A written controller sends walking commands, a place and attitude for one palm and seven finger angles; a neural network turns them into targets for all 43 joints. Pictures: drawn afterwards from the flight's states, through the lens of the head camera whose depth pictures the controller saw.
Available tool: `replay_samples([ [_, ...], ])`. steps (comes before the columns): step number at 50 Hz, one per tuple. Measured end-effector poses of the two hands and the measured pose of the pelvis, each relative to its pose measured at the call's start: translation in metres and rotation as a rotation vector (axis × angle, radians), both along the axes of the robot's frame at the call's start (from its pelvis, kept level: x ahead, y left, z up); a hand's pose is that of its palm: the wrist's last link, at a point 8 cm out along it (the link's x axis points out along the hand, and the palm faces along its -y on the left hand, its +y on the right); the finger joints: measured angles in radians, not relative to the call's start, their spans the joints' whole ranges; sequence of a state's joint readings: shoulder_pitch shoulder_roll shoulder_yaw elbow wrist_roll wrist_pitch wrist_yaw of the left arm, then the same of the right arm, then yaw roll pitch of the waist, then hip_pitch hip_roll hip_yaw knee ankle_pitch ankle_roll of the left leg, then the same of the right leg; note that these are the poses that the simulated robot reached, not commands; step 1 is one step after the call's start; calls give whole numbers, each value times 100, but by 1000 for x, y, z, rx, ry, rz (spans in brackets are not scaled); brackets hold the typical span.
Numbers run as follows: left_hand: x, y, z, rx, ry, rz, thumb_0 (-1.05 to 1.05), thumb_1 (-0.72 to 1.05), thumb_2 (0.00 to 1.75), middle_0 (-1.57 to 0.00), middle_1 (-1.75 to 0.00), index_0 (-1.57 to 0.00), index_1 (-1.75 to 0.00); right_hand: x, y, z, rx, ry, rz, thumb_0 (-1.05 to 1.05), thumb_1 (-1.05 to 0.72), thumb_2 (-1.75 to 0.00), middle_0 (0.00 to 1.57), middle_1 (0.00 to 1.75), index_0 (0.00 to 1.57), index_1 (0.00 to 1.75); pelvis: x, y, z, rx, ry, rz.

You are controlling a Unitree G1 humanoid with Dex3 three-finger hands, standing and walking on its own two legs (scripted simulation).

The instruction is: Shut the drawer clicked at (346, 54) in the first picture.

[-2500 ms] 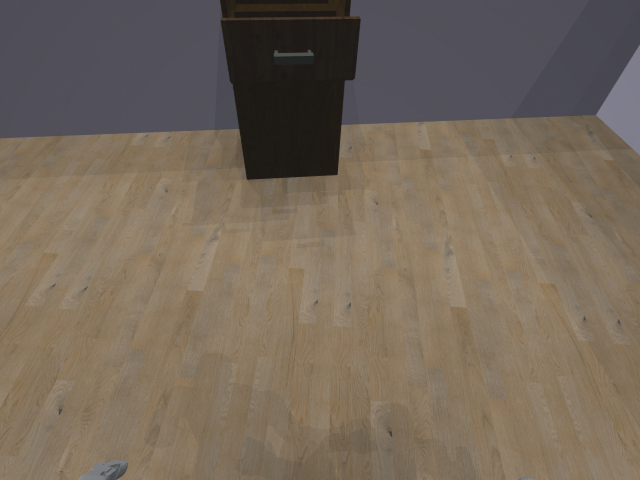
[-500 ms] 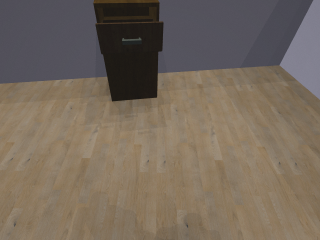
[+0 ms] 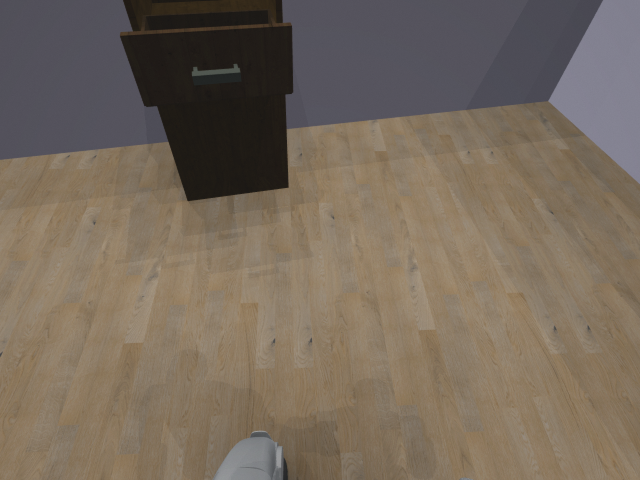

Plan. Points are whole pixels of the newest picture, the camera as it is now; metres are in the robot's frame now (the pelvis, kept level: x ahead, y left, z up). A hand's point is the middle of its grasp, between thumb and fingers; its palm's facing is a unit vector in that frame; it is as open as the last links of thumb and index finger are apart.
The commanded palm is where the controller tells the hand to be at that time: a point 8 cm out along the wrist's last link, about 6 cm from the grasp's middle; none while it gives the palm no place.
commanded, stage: walk to a spot facing it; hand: left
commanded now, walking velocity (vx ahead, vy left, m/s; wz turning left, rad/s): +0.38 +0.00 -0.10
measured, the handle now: (216, 72) +0.99 +0.37 -0.02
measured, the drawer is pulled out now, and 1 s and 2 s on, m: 0.30 0.30 0.30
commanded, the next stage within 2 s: turn to face it in 0.84 s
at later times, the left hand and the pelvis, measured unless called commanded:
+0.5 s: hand (212, 361) +0.30 +0.21 -0.15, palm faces -0.09 -0.99 -0.13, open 7.4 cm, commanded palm none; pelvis +0.21 +0.05 +0.02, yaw -7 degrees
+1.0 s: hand (280, 264) +0.51 +0.13 -0.16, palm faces -0.19 -0.96 -0.21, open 7.2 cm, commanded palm none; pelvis +0.42 -0.04 +0.01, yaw -12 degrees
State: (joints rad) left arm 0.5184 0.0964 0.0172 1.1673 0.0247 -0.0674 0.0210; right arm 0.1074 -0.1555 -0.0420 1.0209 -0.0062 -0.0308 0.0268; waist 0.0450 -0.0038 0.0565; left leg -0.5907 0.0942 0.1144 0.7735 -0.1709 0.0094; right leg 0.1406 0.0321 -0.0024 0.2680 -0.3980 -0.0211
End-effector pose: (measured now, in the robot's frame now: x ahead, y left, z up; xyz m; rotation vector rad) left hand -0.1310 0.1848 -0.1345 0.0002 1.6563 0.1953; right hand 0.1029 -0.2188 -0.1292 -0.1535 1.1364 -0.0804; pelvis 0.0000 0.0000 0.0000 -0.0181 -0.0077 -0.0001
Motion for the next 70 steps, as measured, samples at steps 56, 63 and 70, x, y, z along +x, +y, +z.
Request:
replay_samples([
  [56, 649, 1, -12, 31, -340, -264, -1, 92, 90, -20, -30, -19, -30, 389, -58, 5, -65, 75, -231, 1, -94, -90, 19, 30, 20, 29, 475, -31, 3, -25, -15, -146],
  [63, 665, 22, -30, 31, -272, -166, 0, 91, 89, -20, -30, -19, -30, 462, -41, 5, -96, 39, -125, 0, -92, -90, 19, 30, 20, 29, 512, -16, -7, -16, -22, -85],
  [70, 708, 41, -4, 98, -379, -115, 0, 91, 90, -20, -30, -19, -30, 484, -35, 13, -84, 76, -68, 0, -93, -90, 20, 30, 20, 30, 523, -16, 8, -18, -2, -12],
])
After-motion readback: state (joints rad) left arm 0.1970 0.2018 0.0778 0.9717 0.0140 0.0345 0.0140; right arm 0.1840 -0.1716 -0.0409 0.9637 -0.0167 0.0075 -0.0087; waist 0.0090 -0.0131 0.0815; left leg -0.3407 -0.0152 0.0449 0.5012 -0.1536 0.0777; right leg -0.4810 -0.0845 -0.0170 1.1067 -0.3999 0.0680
